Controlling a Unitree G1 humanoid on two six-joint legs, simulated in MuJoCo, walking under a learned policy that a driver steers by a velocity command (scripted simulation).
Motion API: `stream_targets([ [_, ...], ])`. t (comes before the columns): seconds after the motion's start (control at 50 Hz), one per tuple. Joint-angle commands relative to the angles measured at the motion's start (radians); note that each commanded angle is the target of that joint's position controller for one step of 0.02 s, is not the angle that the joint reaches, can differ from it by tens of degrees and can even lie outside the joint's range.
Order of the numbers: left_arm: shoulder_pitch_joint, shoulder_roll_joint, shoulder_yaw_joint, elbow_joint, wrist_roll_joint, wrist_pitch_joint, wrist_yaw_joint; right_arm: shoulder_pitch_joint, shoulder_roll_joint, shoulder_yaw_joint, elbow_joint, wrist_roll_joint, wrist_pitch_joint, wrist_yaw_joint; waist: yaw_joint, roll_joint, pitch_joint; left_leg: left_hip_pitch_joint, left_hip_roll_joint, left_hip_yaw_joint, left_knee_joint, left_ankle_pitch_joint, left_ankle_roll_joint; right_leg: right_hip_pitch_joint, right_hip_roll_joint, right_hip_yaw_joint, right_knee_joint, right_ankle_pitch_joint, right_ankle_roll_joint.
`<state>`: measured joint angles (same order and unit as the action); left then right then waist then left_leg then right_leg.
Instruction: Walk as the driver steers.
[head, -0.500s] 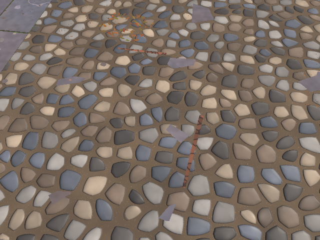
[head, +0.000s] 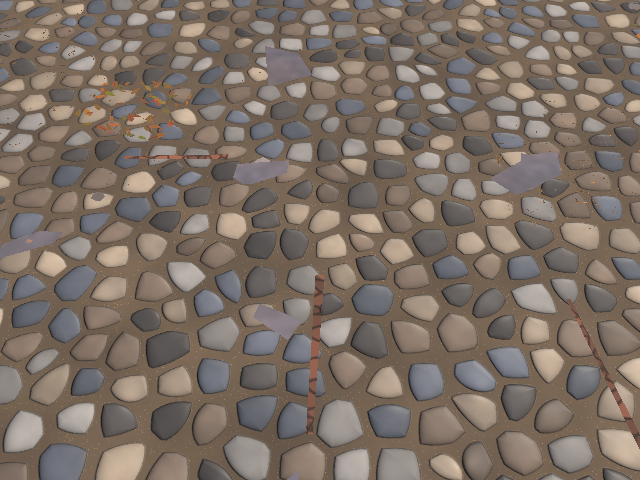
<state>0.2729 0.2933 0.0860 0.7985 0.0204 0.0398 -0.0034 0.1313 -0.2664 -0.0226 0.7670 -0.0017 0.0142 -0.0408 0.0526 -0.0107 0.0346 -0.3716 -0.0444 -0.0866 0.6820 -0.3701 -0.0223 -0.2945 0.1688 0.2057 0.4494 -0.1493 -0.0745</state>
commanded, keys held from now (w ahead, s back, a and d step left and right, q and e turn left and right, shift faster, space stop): e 0.04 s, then w+e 0.34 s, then w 0.10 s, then w+q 0.52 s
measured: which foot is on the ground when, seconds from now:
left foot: up 0.00-0.02, down 0.04-0.58, up 0.60-1.00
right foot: down 0.00-0.04, up 0.06-0.56, down 0.58-1.00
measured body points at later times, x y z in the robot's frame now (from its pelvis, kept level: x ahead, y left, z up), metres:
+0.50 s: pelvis +0.10 -0.02 +0.00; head +0.12 -0.02 +0.45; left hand +0.35 +0.17 -0.10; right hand +0.00 -0.28 -0.12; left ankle +0.02 +0.12 -0.74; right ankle +0.14 -0.16 -0.71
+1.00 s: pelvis +0.31 -0.13 -0.01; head +0.35 -0.13 +0.44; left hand +0.32 +0.13 -0.15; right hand +0.44 -0.38 -0.13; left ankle +0.49 -0.05 -0.70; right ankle +0.17 -0.16 -0.74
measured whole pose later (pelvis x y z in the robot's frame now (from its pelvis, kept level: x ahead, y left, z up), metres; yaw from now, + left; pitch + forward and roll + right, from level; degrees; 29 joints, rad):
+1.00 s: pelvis +0.31 -0.13 -0.01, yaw -6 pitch +1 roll -1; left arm 0.42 0.21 0.02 0.95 0.02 -0.09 0.02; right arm 0.11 -0.24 -0.04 0.81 -0.03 -0.01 0.07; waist 0.04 0.03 0.05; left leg -0.64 0.04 0.09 0.73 -0.02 0.08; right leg 0.13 0.06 -0.24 0.19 -0.35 -0.05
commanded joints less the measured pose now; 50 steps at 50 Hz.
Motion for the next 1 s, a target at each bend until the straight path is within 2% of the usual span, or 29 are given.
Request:
stream_targets([
  [0.02,-0.046,0.142,0.033,-0.066,-0.013,0.000,0.001,0.113,-0.091,-0.019,-0.045,0.005,-0.031,-0.015,-0.082,-0.106,-0.074,0.154,-0.014,0.006,-0.286,0.087,0.030,0.057,-0.233,0.317,-0.041,0.189,-0.067],
  [0.04,-0.045,0.107,0.023,-0.077,-0.022,-0.002,0.004,0.127,-0.139,-0.031,-0.045,-0.007,-0.038,-0.024,-0.077,-0.033,-0.081,0.258,0.090,-0.084,-0.410,0.115,0.053,-0.025,-0.172,0.265,0.035,0.024,-0.012],
  [0.06,0.014,0.028,0.004,-0.095,-0.033,-0.008,0.002,0.093,-0.232,-0.046,-0.072,-0.025,-0.034,-0.028,-0.031,0.211,-0.115,0.372,0.352,-0.362,-0.490,0.070,0.146,-0.184,-0.025,0.052,0.249,-0.347,0.047],
  [0.08,0.014,0.121,0.024,-0.084,0.003,-0.008,0.011,0.059,-0.253,-0.055,-0.081,-0.040,-0.025,-0.017,-0.039,0.198,-0.065,0.280,0.437,-0.455,-0.491,0.064,0.233,-0.290,0.000,-0.076,0.429,-0.429,0.051],
  [0.1,-0.010,0.156,0.032,-0.083,0.020,-0.009,0.006,0.073,-0.191,-0.044,-0.081,-0.035,-0.023,-0.008,-0.038,0.134,-0.050,0.251,0.415,-0.412,-0.484,-0.005,0.247,-0.286,-0.076,-0.070,0.517,-0.366,0.051],
  [0.12,-0.019,0.149,0.033,-0.073,0.022,-0.008,-0.005,0.048,-0.139,-0.030,-0.083,-0.028,-0.024,-0.001,-0.031,0.108,-0.011,0.231,0.344,-0.323,-0.501,-0.085,0.216,-0.299,-0.098,-0.074,0.554,-0.294,0.056],
  [0.14,-0.010,0.133,0.030,-0.064,0.021,-0.004,-0.019,0.034,-0.129,-0.027,-0.087,-0.025,-0.027,0.001,-0.027,0.138,0.008,0.245,0.286,-0.250,-0.517,-0.091,0.184,-0.320,-0.102,-0.090,0.593,-0.241,0.069],
  [0.16,-0.001,0.126,0.028,-0.056,0.021,-0.001,-0.033,0.044,-0.131,-0.027,-0.087,-0.024,-0.032,-0.001,-0.033,0.171,0.009,0.275,0.261,-0.202,-0.525,-0.065,0.175,-0.347,-0.111,-0.109,0.634,-0.210,0.080],
  [0.24,-0.089,0.102,0.016,-0.082,0.013,-0.005,-0.064,0.164,-0.147,-0.042,-0.047,-0.024,-0.064,0.015,-0.087,0.123,0.011,0.385,0.269,-0.115,-0.535,0.057,0.177,-0.427,-0.144,-0.122,0.631,-0.128,0.106],
  [0.36,-0.196,0.076,0.004,-0.115,0.016,-0.009,-0.079,0.242,-0.153,-0.058,-0.002,-0.024,-0.088,0.027,-0.122,0.125,0.045,0.436,0.310,-0.023,-0.561,0.108,0.189,-0.472,-0.191,-0.155,0.494,-0.072,0.110],
  [0.46,-0.286,0.033,-0.023,-0.155,0.018,-0.027,-0.086,0.278,-0.146,-0.059,0.041,-0.029,-0.101,0.041,-0.130,0.146,0.062,0.361,0.312,0.087,-0.523,0.239,0.182,-0.320,-0.195,-0.228,0.267,-0.087,0.060],
  [0.5,-0.289,0.033,-0.029,-0.158,0.023,-0.033,-0.079,0.301,-0.154,-0.060,0.066,-0.026,-0.095,0.044,-0.125,0.166,0.061,0.321,0.318,0.102,-0.495,0.331,0.179,-0.206,-0.173,-0.276,0.185,-0.139,0.023],
  [0.52,-0.266,0.035,-0.029,-0.154,0.023,-0.038,-0.072,0.311,-0.161,-0.060,0.081,-0.021,-0.089,0.046,-0.107,0.167,0.058,0.304,0.328,0.095,-0.466,0.419,0.183,-0.135,-0.156,-0.296,0.147,-0.148,0.001],
  [0.54,-0.193,0.038,-0.026,-0.130,0.024,-0.048,-0.061,0.302,-0.167,-0.059,0.092,-0.014,-0.083,0.047,-0.058,0.146,0.033,0.284,0.318,0.109,-0.381,0.574,0.177,-0.019,-0.131,-0.307,0.080,-0.121,-0.021],
  [0.56,-0.037,0.055,-0.015,-0.071,0.031,-0.065,-0.047,0.291,-0.158,-0.053,0.101,-0.004,-0.079,0.049,0.021,0.075,-0.050,0.235,0.265,0.163,-0.188,0.694,0.156,0.195,-0.110,-0.308,-0.005,-0.050,-0.040],
  [0.58,0.141,0.124,0.005,-0.024,0.052,-0.079,-0.029,0.277,-0.121,-0.036,0.075,0.001,-0.081,0.054,0.094,-0.034,-0.192,0.072,0.205,0.200,0.071,0.493,0.127,0.461,-0.266,-0.135,-0.045,-0.183,-0.066],
  [0.6,0.221,0.257,0.028,-0.025,0.050,-0.085,-0.010,0.304,0.004,-0.006,0.014,0.008,-0.084,0.065,0.086,-0.302,-0.297,-0.269,0.042,0.209,0.401,-0.170,0.082,0.691,-0.608,0.347,-0.161,-0.302,-0.148],
  [0.62,0.200,0.244,0.029,-0.022,0.021,-0.083,0.003,0.258,-0.119,-0.041,0.038,-0.004,-0.075,0.049,0.106,-0.143,-0.251,-0.309,0.035,0.018,0.521,-0.143,0.104,0.556,-0.607,0.399,-0.204,-0.262,-0.157],
  [0.64,0.104,0.179,0.006,-0.022,0.017,-0.084,0.005,0.232,-0.126,-0.049,0.036,0.004,-0.079,0.053,0.045,-0.096,-0.117,-0.311,0.084,-0.016,0.517,-0.051,0.120,0.438,-0.550,0.218,-0.202,-0.204,-0.124],
  [0.66,0.029,0.107,-0.014,-0.027,0.013,-0.090,0.000,0.241,-0.109,-0.045,0.053,0.009,-0.081,0.059,0.001,-0.081,-0.051,-0.267,0.117,0.006,0.462,0.026,0.118,0.330,-0.493,0.097,-0.235,-0.113,-0.088],
  [0.7,-0.025,0.037,-0.036,-0.026,0.005,-0.108,0.004,0.280,-0.082,-0.046,0.096,-0.018,-0.055,0.066,-0.046,-0.112,-0.003,-0.208,0.133,0.028,0.420,0.096,0.095,0.245,-0.411,-0.059,-0.276,0.017,-0.036],
  [0.72,-0.015,0.030,-0.039,-0.017,0.005,-0.118,0.005,0.294,-0.067,-0.046,0.107,-0.024,-0.045,0.073,-0.053,-0.108,-0.006,-0.193,0.125,0.035,0.432,0.119,0.089,0.232,-0.402,-0.102,-0.281,0.097,-0.032],
  [0.76,0.021,0.040,-0.036,0.009,-0.001,-0.136,0.005,0.268,-0.043,-0.047,0.102,-0.021,-0.035,0.083,-0.067,-0.082,0.009,-0.234,0.118,0.041,0.443,0.162,0.082,0.234,-0.397,-0.170,-0.288,0.238,-0.029],
  [0.8,0.051,0.039,-0.035,0.028,-0.004,-0.144,0.007,0.198,-0.031,-0.046,0.081,-0.023,-0.031,0.090,-0.062,-0.076,0.034,-0.306,0.125,0.049,0.433,0.221,0.073,0.242,-0.399,-0.222,-0.307,0.281,-0.032],
  [0.84,0.077,0.021,-0.040,0.047,-0.003,-0.145,0.011,0.121,-0.025,-0.043,0.054,-0.024,-0.030,0.096,-0.054,-0.073,0.058,-0.360,0.124,0.062,0.379,0.285,0.067,0.250,-0.393,-0.268,-0.317,0.321,-0.035],
  [0.88,0.090,0.014,-0.044,0.065,-0.001,-0.146,0.013,0.047,-0.011,-0.034,0.028,-0.025,-0.034,0.102,-0.049,-0.062,0.076,-0.358,0.115,0.093,0.266,0.346,0.065,0.251,-0.378,-0.322,-0.313,0.380,-0.032],
  [0.96,0.145,0.041,-0.042,0.106,-0.003,-0.144,0.026,-0.095,0.009,-0.012,-0.028,-0.030,-0.036,0.115,-0.022,-0.050,0.097,-0.289,0.093,0.190,0.036,0.379,0.096,0.303,-0.396,-0.388,-0.300,0.509,-0.023],
  [1.0,0.156,0.063,-0.040,0.122,-0.001,-0.137,0.034,-0.099,-0.004,-0.013,-0.039,-0.030,-0.035,0.113,-0.034,-0.053,0.075,-0.224,0.052,0.231,-0.027,0.329,0.131,0.365,-0.407,-0.421,-0.229,0.723,-0.010],
])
